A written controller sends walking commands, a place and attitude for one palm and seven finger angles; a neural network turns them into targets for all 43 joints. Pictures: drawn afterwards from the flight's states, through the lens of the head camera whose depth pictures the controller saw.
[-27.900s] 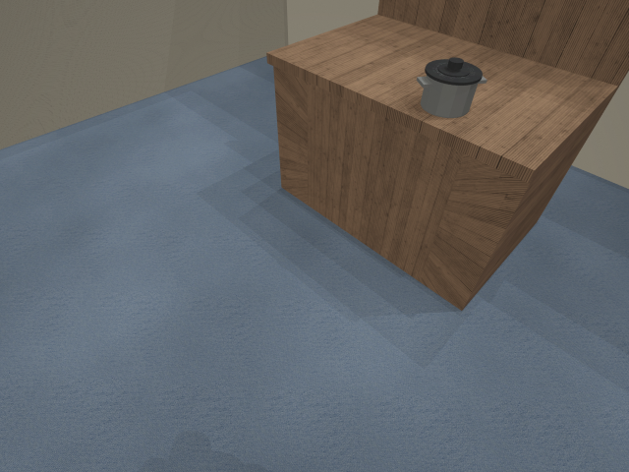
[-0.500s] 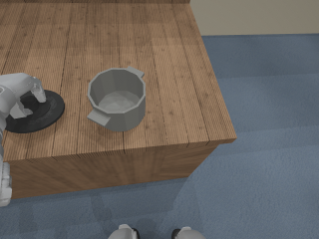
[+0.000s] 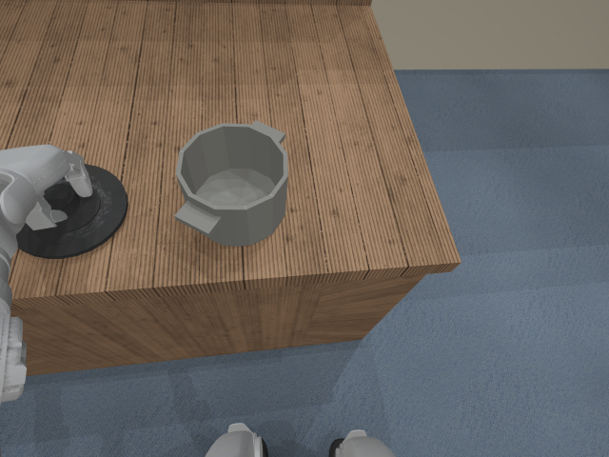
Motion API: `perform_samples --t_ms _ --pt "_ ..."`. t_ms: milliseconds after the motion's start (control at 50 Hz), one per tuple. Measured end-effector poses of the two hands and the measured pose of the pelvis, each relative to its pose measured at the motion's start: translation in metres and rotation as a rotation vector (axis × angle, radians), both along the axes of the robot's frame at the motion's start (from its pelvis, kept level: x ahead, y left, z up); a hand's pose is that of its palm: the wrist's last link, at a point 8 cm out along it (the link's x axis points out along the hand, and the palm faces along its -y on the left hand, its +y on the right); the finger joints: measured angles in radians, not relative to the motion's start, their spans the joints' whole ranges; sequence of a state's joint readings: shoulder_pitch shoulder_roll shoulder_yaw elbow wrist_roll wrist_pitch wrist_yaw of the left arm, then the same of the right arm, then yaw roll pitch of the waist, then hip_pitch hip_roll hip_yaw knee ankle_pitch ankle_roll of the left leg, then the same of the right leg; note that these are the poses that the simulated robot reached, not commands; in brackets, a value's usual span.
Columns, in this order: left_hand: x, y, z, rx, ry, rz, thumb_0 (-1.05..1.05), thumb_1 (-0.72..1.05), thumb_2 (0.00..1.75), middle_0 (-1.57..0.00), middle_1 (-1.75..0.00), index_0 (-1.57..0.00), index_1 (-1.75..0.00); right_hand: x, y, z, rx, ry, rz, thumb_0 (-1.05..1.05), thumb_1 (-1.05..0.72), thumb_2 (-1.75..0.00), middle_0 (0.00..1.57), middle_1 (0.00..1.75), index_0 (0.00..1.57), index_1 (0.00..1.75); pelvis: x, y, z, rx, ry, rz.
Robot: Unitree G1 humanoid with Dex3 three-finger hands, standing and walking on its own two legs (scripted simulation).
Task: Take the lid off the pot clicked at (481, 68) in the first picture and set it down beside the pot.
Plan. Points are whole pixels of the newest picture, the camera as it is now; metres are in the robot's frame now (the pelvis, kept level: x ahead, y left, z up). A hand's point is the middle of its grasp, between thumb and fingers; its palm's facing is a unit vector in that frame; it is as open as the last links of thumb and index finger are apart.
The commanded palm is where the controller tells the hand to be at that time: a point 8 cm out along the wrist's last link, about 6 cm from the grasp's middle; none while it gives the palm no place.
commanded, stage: open the fingers wide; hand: left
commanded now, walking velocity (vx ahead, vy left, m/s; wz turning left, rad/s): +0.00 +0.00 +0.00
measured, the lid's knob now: (61, 199) +0.47 +0.33 -0.02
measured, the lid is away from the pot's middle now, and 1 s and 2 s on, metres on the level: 0.25 0.24 0.25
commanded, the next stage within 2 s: raise the empty hand in 0.88 s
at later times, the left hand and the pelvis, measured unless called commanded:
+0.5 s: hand (45, 209) +0.43 +0.33 +0.01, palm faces -0.48 -0.10 -0.87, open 9.0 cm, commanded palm +0.47 +0.31 +0.07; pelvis -0.01 +0.01 +0.00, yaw +0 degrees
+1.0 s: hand (52, 208) +0.44 +0.32 +0.01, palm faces -0.46 -0.09 -0.88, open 11.5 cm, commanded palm +0.47 +0.31 +0.08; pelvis +0.00 +0.01 +0.00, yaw +0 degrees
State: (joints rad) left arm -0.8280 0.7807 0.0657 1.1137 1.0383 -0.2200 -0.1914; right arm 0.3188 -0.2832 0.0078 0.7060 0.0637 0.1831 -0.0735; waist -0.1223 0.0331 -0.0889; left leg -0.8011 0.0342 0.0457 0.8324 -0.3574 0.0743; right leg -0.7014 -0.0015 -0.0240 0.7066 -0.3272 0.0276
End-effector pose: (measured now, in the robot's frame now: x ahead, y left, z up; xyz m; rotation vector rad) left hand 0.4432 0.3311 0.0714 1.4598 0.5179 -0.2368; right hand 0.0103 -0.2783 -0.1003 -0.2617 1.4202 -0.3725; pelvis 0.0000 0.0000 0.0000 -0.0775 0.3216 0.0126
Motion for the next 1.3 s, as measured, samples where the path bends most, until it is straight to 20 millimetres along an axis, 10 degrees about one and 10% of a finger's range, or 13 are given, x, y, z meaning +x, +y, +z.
perform_samples --t_ms 1060,1300 --pt "-0.002 -0.005 -0.002 0.001 -0.006 -0.013 0.00 0.03 0.57 -0.50 -1.00 -0.25 -0.83 -0.006 0.012 0.003 0.004 -0.010 -0.007 0.00 -0.90 -0.89 0.20 0.30 0.20 0.30 -0.001 0.012 0.003 -0.003 -0.017 -0.001" --pt "-0.004 0.004 0.035 0.015 -0.073 0.031 0.00 0.03 0.57 -0.41 -0.94 -0.30 -0.86 0.007 0.009 0.008 0.010 -0.060 0.010 0.00 -0.90 -0.89 0.20 0.30 0.20 0.30 0.001 0.010 0.010 0.002 -0.055 0.009"
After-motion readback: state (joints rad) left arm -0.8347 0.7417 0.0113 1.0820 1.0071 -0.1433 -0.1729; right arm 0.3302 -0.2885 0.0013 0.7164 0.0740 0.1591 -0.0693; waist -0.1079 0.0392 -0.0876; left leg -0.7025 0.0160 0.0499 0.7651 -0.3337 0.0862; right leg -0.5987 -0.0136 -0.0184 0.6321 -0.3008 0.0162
